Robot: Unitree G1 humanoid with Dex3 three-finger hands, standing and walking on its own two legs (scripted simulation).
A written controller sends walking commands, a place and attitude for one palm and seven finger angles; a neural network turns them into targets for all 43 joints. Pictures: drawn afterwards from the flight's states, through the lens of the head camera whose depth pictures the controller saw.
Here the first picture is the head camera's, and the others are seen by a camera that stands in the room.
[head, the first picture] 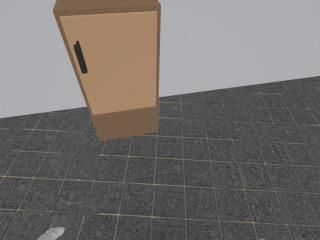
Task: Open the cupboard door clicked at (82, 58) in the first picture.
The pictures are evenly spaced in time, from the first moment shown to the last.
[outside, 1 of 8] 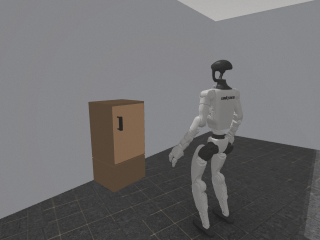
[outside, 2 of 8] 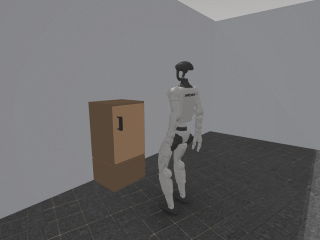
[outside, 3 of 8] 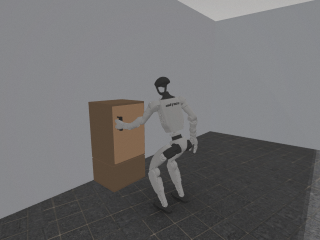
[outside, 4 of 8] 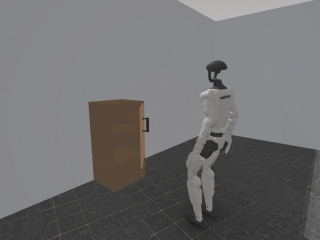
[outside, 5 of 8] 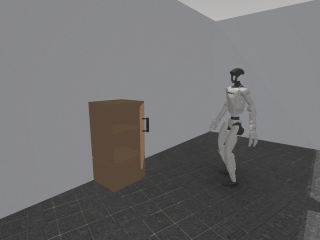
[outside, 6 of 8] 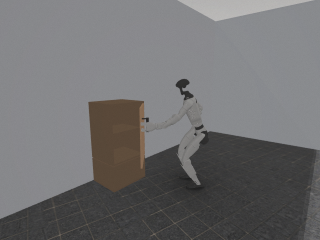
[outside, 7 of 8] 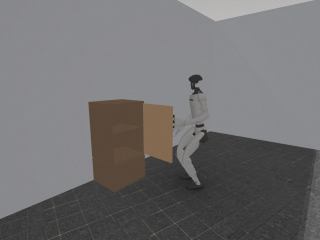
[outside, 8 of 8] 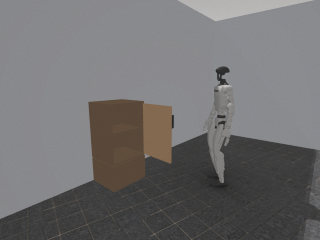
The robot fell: no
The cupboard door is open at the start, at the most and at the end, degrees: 0 89 86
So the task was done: yes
